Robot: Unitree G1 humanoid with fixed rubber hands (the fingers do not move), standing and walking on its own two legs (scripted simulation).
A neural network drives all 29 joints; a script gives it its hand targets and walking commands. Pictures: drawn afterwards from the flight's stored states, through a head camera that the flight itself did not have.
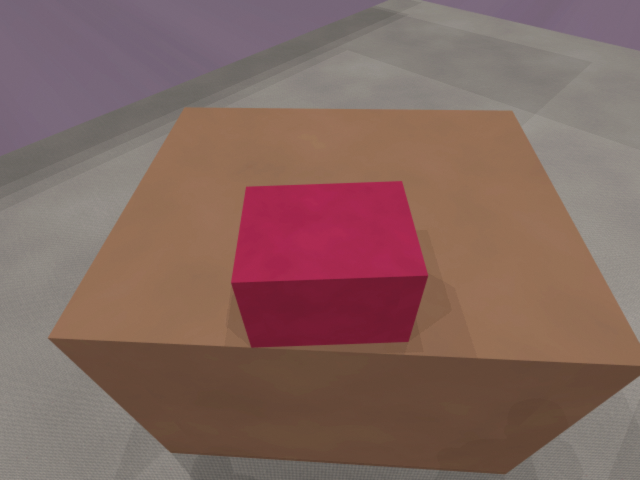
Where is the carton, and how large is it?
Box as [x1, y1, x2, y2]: [231, 181, 427, 347]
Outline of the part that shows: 401,181 246,187 231,283 251,347 408,341 427,277 427,273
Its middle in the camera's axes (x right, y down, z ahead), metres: +0.01 +0.04 +0.62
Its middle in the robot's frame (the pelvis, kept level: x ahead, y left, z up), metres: +0.45 +0.00 -0.01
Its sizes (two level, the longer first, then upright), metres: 0.251 0.191 0.173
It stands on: a pedestal, 0.68 m high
